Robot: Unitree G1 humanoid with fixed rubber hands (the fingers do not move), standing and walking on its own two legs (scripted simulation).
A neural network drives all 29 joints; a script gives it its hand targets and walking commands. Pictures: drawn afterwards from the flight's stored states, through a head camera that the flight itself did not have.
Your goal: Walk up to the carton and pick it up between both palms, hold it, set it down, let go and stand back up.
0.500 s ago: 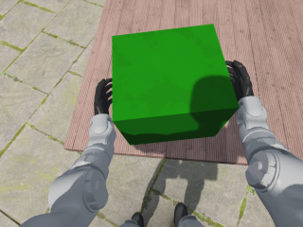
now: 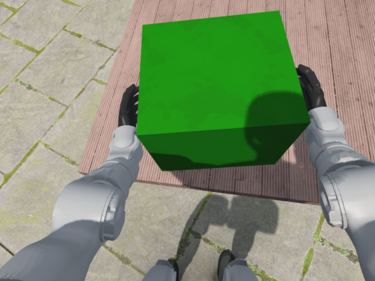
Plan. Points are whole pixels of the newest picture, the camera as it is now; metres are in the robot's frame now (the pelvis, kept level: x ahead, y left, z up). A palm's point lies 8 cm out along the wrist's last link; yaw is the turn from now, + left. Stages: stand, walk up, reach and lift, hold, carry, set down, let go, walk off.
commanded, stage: set down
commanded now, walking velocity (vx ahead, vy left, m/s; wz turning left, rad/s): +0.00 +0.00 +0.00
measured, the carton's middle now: (214, 100) +0.51 +0.01 -0.02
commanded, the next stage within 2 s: none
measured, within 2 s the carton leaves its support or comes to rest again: neither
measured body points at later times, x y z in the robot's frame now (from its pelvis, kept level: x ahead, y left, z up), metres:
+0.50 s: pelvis -0.03 +0.00 -0.01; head +0.14 -0.04 +0.40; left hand +0.43 +0.19 -0.01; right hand +0.47 -0.24 -0.01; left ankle -0.03 +0.16 -0.68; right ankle +0.03 -0.08 -0.68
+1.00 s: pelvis -0.01 +0.00 +0.02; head +0.13 -0.01 +0.45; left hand +0.36 +0.19 -0.01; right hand +0.42 -0.28 +0.00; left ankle -0.03 +0.16 -0.68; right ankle +0.03 -0.08 -0.68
